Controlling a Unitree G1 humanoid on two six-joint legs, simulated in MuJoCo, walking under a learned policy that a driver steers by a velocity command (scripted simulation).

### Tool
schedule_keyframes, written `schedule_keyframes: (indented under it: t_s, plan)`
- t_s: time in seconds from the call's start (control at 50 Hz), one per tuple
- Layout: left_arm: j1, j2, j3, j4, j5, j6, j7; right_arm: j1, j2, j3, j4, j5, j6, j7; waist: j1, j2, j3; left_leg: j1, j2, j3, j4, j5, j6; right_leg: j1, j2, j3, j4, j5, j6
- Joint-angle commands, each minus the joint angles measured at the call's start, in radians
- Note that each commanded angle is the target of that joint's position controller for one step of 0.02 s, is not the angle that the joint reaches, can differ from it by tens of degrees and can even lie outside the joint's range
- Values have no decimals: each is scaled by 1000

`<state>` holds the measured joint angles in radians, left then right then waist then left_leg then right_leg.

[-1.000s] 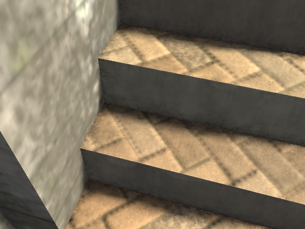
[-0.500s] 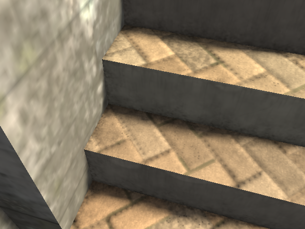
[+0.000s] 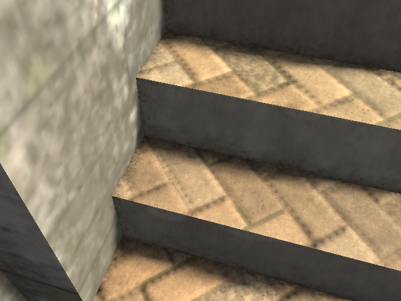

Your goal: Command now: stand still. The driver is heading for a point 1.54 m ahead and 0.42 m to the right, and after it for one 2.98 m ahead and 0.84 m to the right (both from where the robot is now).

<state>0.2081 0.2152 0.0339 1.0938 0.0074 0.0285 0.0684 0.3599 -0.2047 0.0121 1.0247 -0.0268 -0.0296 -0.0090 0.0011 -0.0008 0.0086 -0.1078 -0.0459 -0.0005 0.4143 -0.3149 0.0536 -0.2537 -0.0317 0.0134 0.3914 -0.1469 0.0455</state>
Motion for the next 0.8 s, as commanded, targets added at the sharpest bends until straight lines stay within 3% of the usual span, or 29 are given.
schedule_keyframes:
  t_s: [0.02, 0.34, 0.36, 0.38, 0.4, 0.44, 0.46, 0.5, 0.52, 0.56, 0.58, 0.6, 0.62, 0.64, 0.66, 0.68, 0.7, 0.72, 0.74, 0.76, 0.78, 0.8]
  plan:
    - [33, 101, 16, -23, 0, -5, 3, 88, -103, -19, -16, 0, -4, -2, 1, 16, 24, -140, 95, -70, -95, 262, -42, 115, -34, 34, -18, 123, -42]
    - [50, 98, 18, -24, -1, -5, 5, 103, -99, -22, -22, 2, -5, -2, 1, 16, 31, -135, 96, -70, -98, 267, -42, 112, -34, 34, -20, 120, -40]
    - [62, 86, 14, -17, 1, -4, 6, 110, -87, -18, -17, -1, -4, -3, 3, 18, 14, -131, 93, -68, -113, 211, -40, 124, -30, 29, -29, 80, -39]
    - [79, 30, -15, -9, 18, -7, -8, 62, -3, 6, -28, 9, -15, -30, 23, 10, -11, -142, 153, -126, -167, 119, -12, 162, -49, 42, -43, 54, -36]
    - [70, 18, -20, -9, 21, -9, -12, 42, -21, 8, -32, 11, -20, -40, 26, 16, 26, -175, 149, -130, -199, 25, -3, 170, -42, 41, -50, 40, -35]
    - [47, 47, -22, -21, 23, -19, -14, 26, -69, -4, -33, 10, -28, -43, 23, 33, 64, -191, 142, -137, -237, -92, 11, 156, -32, 36, -46, 27, -42]
    - [20, 140, 15, -32, -8, -24, 1, 85, -205, -45, -17, 14, -16, -28, -13, 69, 105, -166, 72, -85, -182, -160, 17, 75, 32, -16, 32, -108, -49]
    - [25, 113, 13, -45, -20, -35, 13, 106, -149, -45, -30, 18, -13, -26, -26, 118, 114, -144, 131, -171, -213, -326, 75, -51, 60, -58, 141, -244, -60]
    - [6, 91, 10, -58, -18, -46, 11, 134, -147, -52, -27, 25, -16, -27, -42, 150, 142, -111, 191, -247, -241, -362, 118, -144, 62, -69, 222, -272, -61]
    - [-28, 46, -3, -88, -20, -71, -4, 141, -164, -67, -32, 32, -28, -31, -49, 185, 180, -55, 332, -389, -258, -176, 220, -300, 3, -45, 411, -312, -66]
    - [-46, 60, 0, -105, -28, -85, -15, 161, -179, -80, -30, 26, -30, -37, -58, 172, 187, 19, 374, -412, -249, -11, 253, -406, -18, -31, 505, -413, -65]
    - [-64, 81, 6, -125, -32, -92, -31, 161, -157, -80, -23, 15, -24, -51, -45, 143, 181, 84, 386, -388, -221, 169, 250, -472, -34, -24, 558, -442, -62]
    - [-54, 70, 5, -135, -33, -100, -43, 149, -167, -86, -29, 18, -18, -59, -25, 121, 151, 136, 385, -349, -188, 336, 231, -490, -44, -28, 572, -456, -66]
    - [-21, 59, 5, -134, -38, -105, -55, 88, -179, -89, -57, 23, -9, -63, 17, 99, 101, 119, 347, -275, -146, 540, 201, -402, -30, -64, 527, -441, -73]
    - [56, 53, 11, -117, -31, -109, -62, -10, -191, -88, -98, 21, -1, -67, 79, 77, 35, 22, 279, -166, -64, 839, 164, -190, 11, -117, 410, -375, -91]
    - [173, 44, 22, -86, -13, -112, -70, -77, -210, -89, -129, 25, 2, -69, 151, 83, -38, -43, 210, -82, 103, 1148, 138, 7, 72, -162, 275, -160, -97]
    - [312, 52, 39, -50, 0, -112, -66, -111, -223, -88, -140, 37, -2, -61, 217, 57, -68, -117, 155, -40, 290, 1189, 102, 169, 122, -197, 76, 39, -113]
    - [544, 101, 58, 23, 15, -112, -57, -200, -199, -78, -173, 31, -13, -49, 315, -28, -84, -332, 83, -29, 595, 962, 48, 391, 84, -114, -66, 189, -159]
    - [549, 153, 42, 63, 24, -97, -51, -245, -7, -23, -215, -5, -38, -31, 243, -347, -57, -630, -22, -33, 1001, -80, 8, 467, -174, 191, -83, 556, -168]
    - [436, 137, 19, 17, 45, -94, -45, -44, 52, -12, -159, 32, -66, -13, 106, -197, -98, -643, -45, -219, 1243, -89, 34, 356, -311, 408, -50, 812, -245]
    - [378, 202, 36, -10, 38, -89, -36, 129, -19, -34, -114, 47, -70, -7, 29, -110, -121, -677, -36, -191, 1348, -118, 15, 344, -402, 462, -120, 483, -411]
    - [290, 188, 32, -8, 10, -79, -37, 85, -74, -47, -152, 58, -60, -12, -4, -62, -21, -790, 35, -145, 1416, -97, -3, 244, -421, 503, -225, -103, -422]
